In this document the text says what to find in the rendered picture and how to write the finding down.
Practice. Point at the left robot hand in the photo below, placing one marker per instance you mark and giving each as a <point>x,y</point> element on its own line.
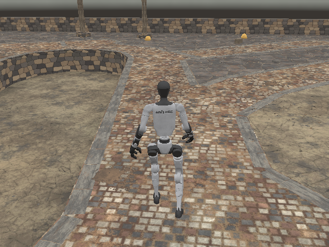
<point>132,151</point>

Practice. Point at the robot right forearm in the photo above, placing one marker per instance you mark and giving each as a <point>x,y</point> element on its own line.
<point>189,132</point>

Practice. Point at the right robot shin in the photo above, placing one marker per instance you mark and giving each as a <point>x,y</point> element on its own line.
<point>179,191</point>

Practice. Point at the right robot hand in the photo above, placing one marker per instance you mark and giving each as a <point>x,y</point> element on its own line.
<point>188,141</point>

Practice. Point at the left robot upper arm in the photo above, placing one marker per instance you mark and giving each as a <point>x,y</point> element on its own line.
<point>145,116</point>

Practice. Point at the robot left forearm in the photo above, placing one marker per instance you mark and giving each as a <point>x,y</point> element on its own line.
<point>137,138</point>

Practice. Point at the humanoid robot torso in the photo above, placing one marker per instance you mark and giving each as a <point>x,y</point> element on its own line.
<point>164,124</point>

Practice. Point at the right robot upper arm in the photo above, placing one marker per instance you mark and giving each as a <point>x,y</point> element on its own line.
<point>183,117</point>

